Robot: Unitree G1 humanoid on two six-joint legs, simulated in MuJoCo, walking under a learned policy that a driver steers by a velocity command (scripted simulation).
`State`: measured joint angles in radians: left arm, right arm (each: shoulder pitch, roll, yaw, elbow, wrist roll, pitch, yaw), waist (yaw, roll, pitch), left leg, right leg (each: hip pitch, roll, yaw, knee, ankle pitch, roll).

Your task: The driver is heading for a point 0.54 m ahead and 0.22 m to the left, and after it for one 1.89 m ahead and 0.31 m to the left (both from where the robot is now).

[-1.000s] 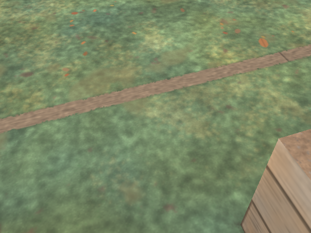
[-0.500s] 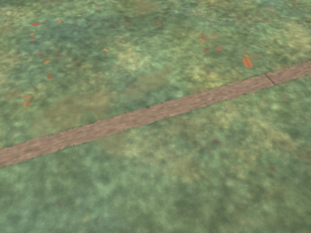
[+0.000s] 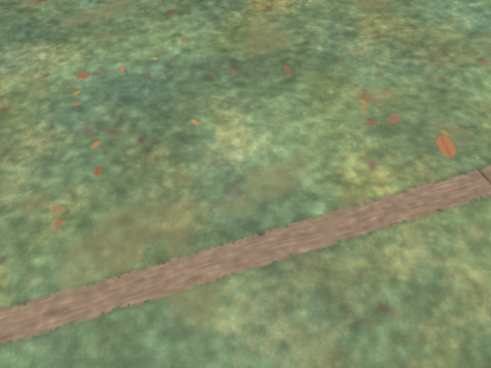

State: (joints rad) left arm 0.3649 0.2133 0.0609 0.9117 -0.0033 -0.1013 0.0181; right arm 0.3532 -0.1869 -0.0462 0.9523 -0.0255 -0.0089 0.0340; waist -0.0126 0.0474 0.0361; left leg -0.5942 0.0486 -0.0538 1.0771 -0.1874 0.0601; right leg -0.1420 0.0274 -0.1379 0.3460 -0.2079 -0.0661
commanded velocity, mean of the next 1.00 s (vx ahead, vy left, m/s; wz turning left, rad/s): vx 0.46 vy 0.00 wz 0.48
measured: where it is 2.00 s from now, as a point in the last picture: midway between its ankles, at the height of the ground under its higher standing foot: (206, 339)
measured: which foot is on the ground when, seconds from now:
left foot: up 0.00-0.26, down 0.28-0.82, up 0.84-1.00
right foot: down 0.00-0.30, up 0.32-0.80, down 0.82-1.00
